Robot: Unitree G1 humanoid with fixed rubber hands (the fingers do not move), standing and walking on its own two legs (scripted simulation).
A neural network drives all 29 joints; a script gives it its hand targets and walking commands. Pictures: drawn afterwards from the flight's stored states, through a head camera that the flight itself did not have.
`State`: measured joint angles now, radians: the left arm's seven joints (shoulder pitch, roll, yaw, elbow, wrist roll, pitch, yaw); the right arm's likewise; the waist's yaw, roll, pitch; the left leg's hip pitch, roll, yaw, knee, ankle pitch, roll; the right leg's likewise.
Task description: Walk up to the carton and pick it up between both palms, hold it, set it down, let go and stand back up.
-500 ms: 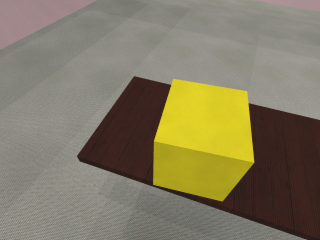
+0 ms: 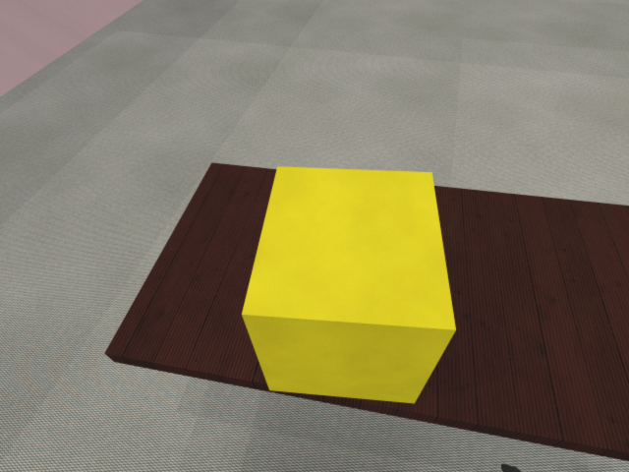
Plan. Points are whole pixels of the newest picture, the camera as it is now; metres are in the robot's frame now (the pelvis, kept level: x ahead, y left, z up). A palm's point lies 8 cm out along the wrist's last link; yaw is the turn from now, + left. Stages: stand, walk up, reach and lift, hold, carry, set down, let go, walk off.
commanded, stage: walk up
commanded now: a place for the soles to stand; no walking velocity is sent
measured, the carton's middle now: (346, 286) +0.40 -0.03 -0.05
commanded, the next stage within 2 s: none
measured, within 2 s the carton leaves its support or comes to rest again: neither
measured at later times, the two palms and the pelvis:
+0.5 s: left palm out of the picture +0.03 +0.27 -0.12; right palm out of the picture +0.01 -0.26 -0.12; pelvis -0.03 +0.01 +0.01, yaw -7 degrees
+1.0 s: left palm out of the picture +0.08 +0.26 -0.12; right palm out of the picture -0.02 -0.27 -0.13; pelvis -0.01 +0.01 +0.00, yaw -13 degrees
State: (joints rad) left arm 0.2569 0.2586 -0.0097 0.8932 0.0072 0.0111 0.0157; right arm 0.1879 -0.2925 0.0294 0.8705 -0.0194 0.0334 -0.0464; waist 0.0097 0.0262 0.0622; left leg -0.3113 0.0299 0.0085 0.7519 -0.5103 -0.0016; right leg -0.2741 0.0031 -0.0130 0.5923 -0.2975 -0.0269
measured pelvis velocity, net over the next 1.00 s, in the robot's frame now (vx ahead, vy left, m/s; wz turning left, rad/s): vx -0.01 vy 0.01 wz -0.23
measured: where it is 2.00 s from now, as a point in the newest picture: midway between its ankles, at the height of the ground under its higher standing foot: outside the picture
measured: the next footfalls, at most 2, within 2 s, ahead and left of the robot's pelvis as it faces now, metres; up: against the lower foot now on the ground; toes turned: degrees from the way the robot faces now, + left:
left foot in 0.18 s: +0.02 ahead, +0.12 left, +0.00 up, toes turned -8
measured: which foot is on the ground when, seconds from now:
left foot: up 0.00-0.16, down 0.18-1.00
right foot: down 0.00-1.00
